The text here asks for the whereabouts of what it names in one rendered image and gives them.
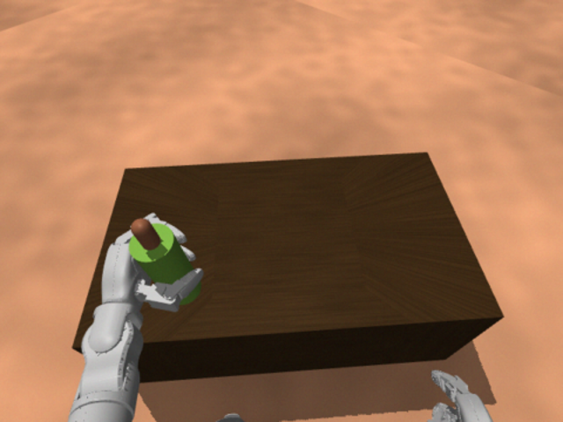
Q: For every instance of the bottle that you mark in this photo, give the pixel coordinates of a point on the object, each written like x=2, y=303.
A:
x=155, y=248

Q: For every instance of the right robot hand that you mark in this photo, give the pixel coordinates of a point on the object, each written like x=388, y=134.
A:
x=469, y=407

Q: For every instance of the left robot hand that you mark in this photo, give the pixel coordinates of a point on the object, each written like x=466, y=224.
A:
x=123, y=280

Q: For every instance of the left robot arm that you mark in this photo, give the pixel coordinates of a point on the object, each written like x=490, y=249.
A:
x=111, y=347

